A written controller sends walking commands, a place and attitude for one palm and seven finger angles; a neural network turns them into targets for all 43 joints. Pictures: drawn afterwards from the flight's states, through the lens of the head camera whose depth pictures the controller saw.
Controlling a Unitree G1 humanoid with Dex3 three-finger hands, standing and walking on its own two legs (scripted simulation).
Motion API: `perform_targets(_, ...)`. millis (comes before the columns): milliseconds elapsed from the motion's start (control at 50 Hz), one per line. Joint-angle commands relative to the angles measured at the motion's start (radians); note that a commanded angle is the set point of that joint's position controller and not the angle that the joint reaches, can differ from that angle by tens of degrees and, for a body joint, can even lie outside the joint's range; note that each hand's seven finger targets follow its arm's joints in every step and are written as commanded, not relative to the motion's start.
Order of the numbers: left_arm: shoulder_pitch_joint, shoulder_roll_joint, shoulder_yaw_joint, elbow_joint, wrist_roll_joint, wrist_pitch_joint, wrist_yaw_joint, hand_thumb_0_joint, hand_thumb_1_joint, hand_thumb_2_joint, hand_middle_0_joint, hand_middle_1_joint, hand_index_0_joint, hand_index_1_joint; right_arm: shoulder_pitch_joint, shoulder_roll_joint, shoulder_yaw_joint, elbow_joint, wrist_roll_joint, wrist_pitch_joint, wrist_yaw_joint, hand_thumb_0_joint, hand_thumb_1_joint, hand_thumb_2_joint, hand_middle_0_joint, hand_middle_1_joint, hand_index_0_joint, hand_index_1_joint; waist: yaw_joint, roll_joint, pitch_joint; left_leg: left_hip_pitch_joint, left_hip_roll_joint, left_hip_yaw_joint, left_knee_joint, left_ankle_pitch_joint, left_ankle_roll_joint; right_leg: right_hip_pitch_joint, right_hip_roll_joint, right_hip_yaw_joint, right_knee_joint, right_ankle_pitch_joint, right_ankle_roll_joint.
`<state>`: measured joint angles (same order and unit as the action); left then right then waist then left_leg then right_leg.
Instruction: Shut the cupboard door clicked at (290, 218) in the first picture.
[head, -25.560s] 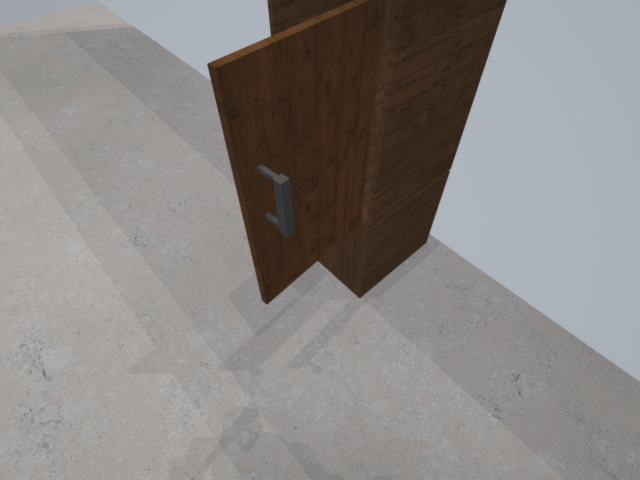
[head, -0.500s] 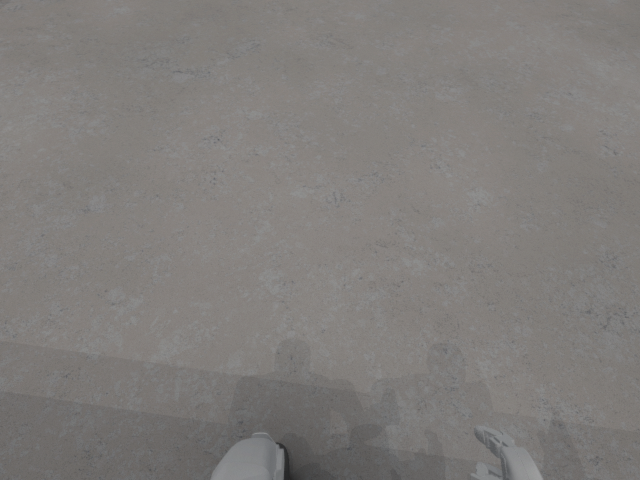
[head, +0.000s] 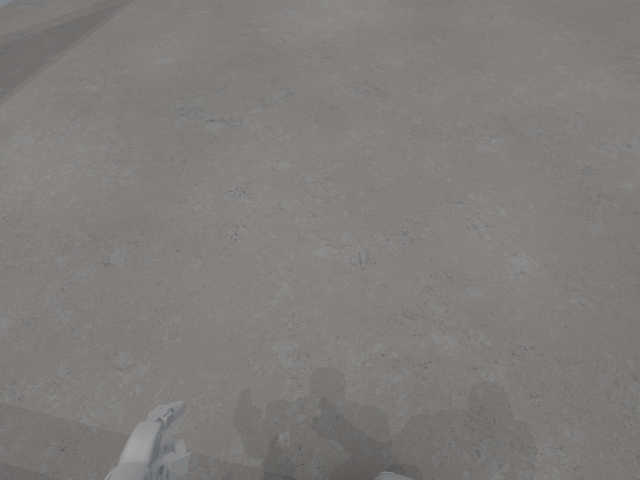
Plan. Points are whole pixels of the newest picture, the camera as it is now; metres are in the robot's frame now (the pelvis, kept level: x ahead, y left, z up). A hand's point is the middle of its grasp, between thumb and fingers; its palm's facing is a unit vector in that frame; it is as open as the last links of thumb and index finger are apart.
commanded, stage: turn to face it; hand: left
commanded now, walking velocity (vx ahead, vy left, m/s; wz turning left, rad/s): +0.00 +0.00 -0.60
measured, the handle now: out of the picture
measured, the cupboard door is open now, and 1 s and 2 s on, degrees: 68 68 68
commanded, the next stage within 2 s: none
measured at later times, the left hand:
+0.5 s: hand out of the picture +0.13 +0.20 -0.17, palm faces -0.09 -0.97 -0.21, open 7.3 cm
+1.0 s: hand (269, 368) +0.30 +0.09 -0.14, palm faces -0.51 -0.81 -0.29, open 7.4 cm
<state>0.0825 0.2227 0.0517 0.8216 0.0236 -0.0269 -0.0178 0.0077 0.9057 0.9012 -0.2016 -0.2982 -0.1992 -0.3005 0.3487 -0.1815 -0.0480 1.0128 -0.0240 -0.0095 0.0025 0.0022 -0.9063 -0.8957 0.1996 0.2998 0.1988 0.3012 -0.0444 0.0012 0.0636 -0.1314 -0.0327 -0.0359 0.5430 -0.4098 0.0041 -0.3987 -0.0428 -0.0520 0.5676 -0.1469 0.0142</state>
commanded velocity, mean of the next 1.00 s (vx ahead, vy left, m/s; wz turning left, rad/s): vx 0.00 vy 0.00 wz -0.60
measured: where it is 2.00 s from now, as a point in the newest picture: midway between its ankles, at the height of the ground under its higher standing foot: outside the picture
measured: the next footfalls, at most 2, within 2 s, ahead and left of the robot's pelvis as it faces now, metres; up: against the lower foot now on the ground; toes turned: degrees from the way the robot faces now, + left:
left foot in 0.48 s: +0.15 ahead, +0.11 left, +0.00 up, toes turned -12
right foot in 0.90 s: +0.06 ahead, -0.14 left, +0.00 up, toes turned -33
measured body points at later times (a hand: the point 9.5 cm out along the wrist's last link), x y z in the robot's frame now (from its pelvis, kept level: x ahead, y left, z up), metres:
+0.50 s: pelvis +0.08 +0.01 +0.01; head +0.12 +0.02 +0.45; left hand +0.14 +0.26 -0.15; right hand +0.18 -0.25 -0.11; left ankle +0.12 +0.11 -0.73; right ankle +0.07 -0.11 -0.72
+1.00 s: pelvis +0.08 -0.02 +0.00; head +0.10 -0.06 +0.45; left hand +0.33 +0.13 -0.12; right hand -0.04 -0.28 -0.15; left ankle +0.11 +0.11 -0.67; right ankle +0.02 -0.12 -0.73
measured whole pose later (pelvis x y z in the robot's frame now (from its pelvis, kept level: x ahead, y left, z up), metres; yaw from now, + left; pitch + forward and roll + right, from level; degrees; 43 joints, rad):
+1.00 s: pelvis +0.08 -0.02 +0.00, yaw -32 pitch +0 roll -1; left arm 0.12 0.24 0.06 0.85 0.02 0.03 -0.02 0.01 0.91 0.90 -0.20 -0.30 -0.20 -0.30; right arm 0.24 -0.30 -0.07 0.93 -0.02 0.07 -0.02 0.00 -0.91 -0.90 0.20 0.30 0.20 0.30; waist -0.03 0.06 0.09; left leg -0.41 0.11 0.07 1.06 -0.53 -0.08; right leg -0.29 0.00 -0.04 0.60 -0.32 -0.02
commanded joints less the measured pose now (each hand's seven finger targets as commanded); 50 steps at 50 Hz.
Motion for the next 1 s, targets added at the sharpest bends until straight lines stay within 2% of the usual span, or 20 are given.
perform_targets(0, 0.301, 0.192, 0.034, 0.065, -0.004, -0.023, 0.028, 0.000, 0.900, 0.900, -0.200, -0.300, -0.200, -0.300, 0.078, -0.085, -0.012, -0.056, 0.012, -0.017, -0.027, 0.000, -0.900, -0.900, 0.200, 0.300, 0.200, 0.300, 0.091, -0.287, -0.183, -0.339, 0.019, 0.005, 0.504, -0.258, 0.001, 0.429, -0.384, 0.506, -0.280, 0.291, -0.214)
perform_targets(40, 0.167, 0.115, 0.025, 0.053, -0.006, -0.008, 0.039, 0.000, 0.900, 0.900, -0.200, -0.300, -0.200, -0.300, 0.008, -0.091, -0.008, -0.046, 0.009, -0.009, -0.026, 0.000, -0.900, -0.900, 0.200, 0.300, 0.200, 0.300, 0.058, -0.200, -0.071, -0.351, 0.081, 0.005, 0.530, -0.124, -0.015, 0.292, -0.300, 0.401, -0.301, 0.287, -0.236)
perform_targets(100, 0.154, 0.102, 0.027, 0.068, -0.004, -0.011, 0.038, 0.000, 0.900, 0.900, -0.200, -0.300, -0.200, -0.300, -0.025, -0.052, 0.005, -0.047, 0.010, 0.007, -0.023, 0.000, -0.900, -0.900, 0.200, 0.300, 0.200, 0.300, 0.032, -0.112, -0.134, -0.288, 0.083, 0.053, 0.432, -0.054, -0.047, 0.275, -0.222, 0.242, -0.231, 0.619, -0.210)
perform_targets(160, 0.189, 0.104, 0.043, 0.090, -0.003, -0.007, 0.041, 0.000, 0.900, 0.900, -0.200, -0.300, -0.200, -0.300, -0.066, -0.043, 0.001, -0.065, 0.009, 0.020, -0.026, 0.000, -0.900, -0.900, 0.200, 0.300, 0.200, 0.300, 0.042, -0.087, -0.171, -0.321, 0.063, 0.063, 0.391, -0.006, -0.067, 0.329, -0.198, 0.264, -0.217, 0.682, -0.204)
perform_targets(300, 0.192, 0.141, 0.065, 0.077, 0.002, 0.022, 0.040, 0.000, 0.900, 0.900, -0.200, -0.300, -0.200, -0.300, -0.195, -0.079, -0.013, -0.149, 0.015, 0.030, -0.030, 0.000, -0.900, -0.900, 0.200, 0.300, 0.200, 0.300, 0.058, -0.123, -0.152, -0.337, 0.053, 0.027, 0.294, 0.001, -0.067, 0.308, -0.180, 0.365, -0.226, 0.424, -0.209)
perform_targets(360, 0.180, 0.157, 0.074, 0.065, 0.002, 0.034, 0.037, 0.000, 0.900, 0.900, -0.200, -0.300, -0.200, -0.300, -0.207, -0.087, -0.014, -0.170, 0.021, 0.024, -0.034, 0.000, -0.900, -0.900, 0.200, 0.300, 0.200, 0.300, 0.056, -0.151, -0.138, -0.238, 0.036, 0.018, 0.155, 0.024, -0.058, 0.242, -0.161, 0.409, -0.193, 0.388, -0.191)
perform_targets(400, 0.144, 0.154, 0.073, 0.051, -0.005, 0.042, 0.035, 0.000, 0.900, 0.900, -0.200, -0.300, -0.200, -0.300, -0.154, -0.100, -0.015, -0.160, 0.023, 0.016, -0.040, 0.000, -0.900, -0.900, 0.200, 0.300, 0.200, 0.300, 0.020, -0.117, -0.143, -0.058, 0.036, 0.018, -0.041, 0.152, -0.052, 0.126, -0.119, 0.406, -0.148, 0.281, -0.136)
perform_targets(420, 0.132, 0.129, 0.067, 0.040, -0.010, 0.046, 0.032, 0.000, 0.900, 0.900, -0.200, -0.300, -0.200, -0.300, -0.123, -0.131, -0.020, -0.155, 0.021, 0.008, -0.042, 0.000, -0.900, -0.900, 0.200, 0.300, 0.200, 0.300, 0.005, -0.049, -0.146, 0.065, 0.102, -0.019, -0.146, 0.208, -0.038, 0.016, -0.052, 0.355, -0.094, 0.129, -0.091)
perform_targets(440, 0.159, 0.077, 0.058, 0.022, -0.019, 0.049, 0.024, 0.000, 0.900, 0.900, -0.200, -0.300, -0.200, -0.300, -0.119, -0.217, -0.029, -0.166, 0.005, -0.001, -0.047, 0.000, -0.900, -0.900, 0.200, 0.300, 0.200, 0.300, 0.013, 0.190, -0.142, 0.153, 0.318, -0.223, -0.220, 0.311, 0.043, -0.142, 0.086, 0.237, 0.048, -0.167, -0.035)
perform_targets(460, 0.151, 0.082, 0.054, -0.002, -0.016, 0.047, 0.016, 0.000, 0.900, 0.900, -0.200, -0.300, -0.200, -0.300, -0.101, -0.267, -0.037, -0.188, -0.003, 0.006, -0.049, 0.000, -0.900, -0.900, 0.200, 0.300, 0.200, 0.300, 0.006, 0.271, -0.125, 0.109, 0.501, -0.350, -0.255, 0.445, 0.163, -0.182, 0.106, 0.095, 0.272, -0.475, 0.007)
perform_targets(480, 0.125, 0.113, 0.059, 0.002, -0.003, 0.056, 0.011, 0.000, 0.900, 0.900, -0.200, -0.300, -0.200, -0.300, -0.117, -0.256, -0.034, -0.191, -0.010, 0.006, -0.053, 0.000, -0.900, -0.900, 0.200, 0.300, 0.200, 0.300, 0.002, 0.171, -0.103, 0.049, 0.504, -0.327, -0.249, 0.496, 0.204, -0.176, 0.078, 0.102, 0.442, -0.465, 0.017)
perform_targets(560, 0.144, 0.101, 0.065, 0.015, -0.003, 0.081, -0.010, 0.000, 0.900, 0.900, -0.200, -0.300, -0.200, -0.300, -0.205, -0.208, -0.015, -0.224, -0.009, 0.007, -0.054, 0.000, -0.900, -0.900, 0.200, 0.300, 0.200, 0.300, 0.059, 0.134, -0.078, 0.004, 0.367, -0.063, -0.197, 0.636, 0.155, -0.163, 0.020, 0.071, 0.597, -0.328, 0.049)
perform_targets(680, 0.053, 0.082, 0.054, -0.030, -0.002, 0.097, -0.024, 0.000, 0.900, 0.900, -0.200, -0.300, -0.200, -0.300, -0.137, -0.225, -0.027, -0.193, -0.008, 0.009, -0.043, 0.000, -0.900, -0.900, 0.200, 0.300, 0.200, 0.300, 0.029, 0.180, -0.049, -0.006, 0.367, 0.039, -0.218, 0.511, 0.135, -0.113, -0.002, 0.014, 0.424, -0.258, 0.054)
perform_targets(760, 0.014, 0.079, 0.045, -0.049, -0.001, 0.089, -0.027, 0.000, 0.900, 0.900, -0.200, -0.300, -0.200, -0.300, -0.109, -0.251, -0.039, -0.175, -0.011, 0.011, -0.036, 0.000, -0.900, -0.900, 0.200, 0.300, 0.200, 0.300, 0.013, 0.219, -0.070, 0.019, 0.381, 0.079, -0.163, 0.584, 0.128, -0.034, 0.019, -0.033, 0.269, -0.268, 0.035)
perform_targets(840, 0.085, 0.109, 0.045, -0.036, -0.001, 0.069, -0.023, 0.000, 0.900, 0.900, -0.200, -0.300, -0.200, -0.300, -0.119, -0.271, -0.050, -0.173, -0.004, 0.016, -0.027, 0.000, -0.900, -0.900, 0.200, 0.300, 0.200, 0.300, 0.056, 0.175, -0.118, -0.024, 0.358, 0.151, 0.019, 0.580, 0.047, 0.187, 0.046, -0.064, -0.057, -0.082, -0.004)
perform_targets(860, 0.162, 0.167, 0.055, -0.012, 0.002, 0.057, -0.017, 0.000, 0.900, 0.900, -0.200, -0.300, -0.200, -0.300, -0.119, -0.255, -0.049, -0.182, 0.006, 0.015, -0.020, 0.000, -0.900, -0.900, 0.200, 0.300, 0.200, 0.300, 0.094, 0.069, -0.160, -0.132, 0.312, 0.200, 0.169, 0.467, -0.010, 0.361, -0.028, 0.024, -0.165, 0.078, -0.037)
perform_targets(880, 0.229, 0.284, 0.076, 0.005, 0.010, 0.043, -0.001, 0.000, 0.900, 0.900, -0.200, -0.300, -0.200, -0.300, -0.148, -0.165, -0.026, -0.230, 0.012, 0.016, -0.015, 0.000, -0.900, -0.900, 0.200, 0.300, 0.200, 0.300, 0.127, -0.261, -0.173, -0.430, 0.155, 0.258, 0.404, -0.105, -0.076, 0.538, -0.293, 0.368, -0.208, 0.446, -0.143)
perform_targets(900, 0.279, 0.316, 0.073, 0.023, -0.007, 0.044, 0.009, 0.000, 0.900, 0.900, -0.200, -0.300, -0.200, -0.300, -0.184, -0.179, -0.016, -0.255, 0.010, 0.029, -0.026, 0.000, -0.900, -0.900, 0.200, 0.300, 0.200, 0.300, 0.148, -0.241, -0.161, -0.477, 0.121, 0.123, 0.567, -0.269, -0.082, 0.451, -0.383, 0.421, -0.177, 0.662, -0.233)
perform_targets(940, 0.182, 0.265, 0.076, -0.003, -0.005, 0.051, 0.032, 0.000, 0.900, 0.900, -0.200, -0.300, -0.200, -0.300, -0.203, -0.184, -0.018, -0.242, 0.013, 0.034, -0.040, 0.000, -0.900, -0.900, 0.200, 0.300, 0.200, 0.300, 0.108, -0.267, -0.137, -0.560, 0.146, 0.021, 0.678, -0.171, -0.085, 0.414, -0.310, 0.427, -0.179, 0.503, -0.254)
perform_targets(980, 0.085, 0.217, 0.057, -0.036, -0.005, 0.054, 0.031, 0.000, 0.900, 0.900, -0.200, -0.300, -0.200, -0.300, -0.167, -0.184, -0.019, -0.212, 0.011, 0.036, -0.030, 0.000, -0.900, -0.900, 0.200, 0.300, 0.200, 0.300, 0.055, -0.164, -0.125, -0.471, 0.153, 0.035, 0.632, -0.052, -0.099, 0.311, -0.229, 0.292, -0.180, 0.404, -0.211)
